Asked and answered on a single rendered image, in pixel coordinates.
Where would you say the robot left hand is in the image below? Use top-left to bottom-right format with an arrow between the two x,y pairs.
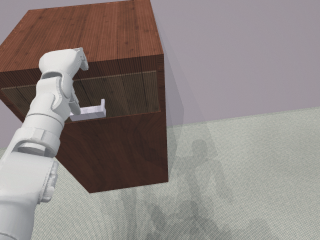
38,47 -> 89,116

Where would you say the cabinet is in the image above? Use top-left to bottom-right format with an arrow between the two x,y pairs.
0,0 -> 169,194

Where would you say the left robot upper arm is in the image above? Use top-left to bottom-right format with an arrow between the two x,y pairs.
0,151 -> 59,240

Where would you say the left robot forearm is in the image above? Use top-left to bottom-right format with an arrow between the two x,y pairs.
0,69 -> 73,172

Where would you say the handle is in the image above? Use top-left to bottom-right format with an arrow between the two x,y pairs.
69,99 -> 106,122

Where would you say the drawer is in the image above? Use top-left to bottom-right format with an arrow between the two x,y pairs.
1,70 -> 160,123

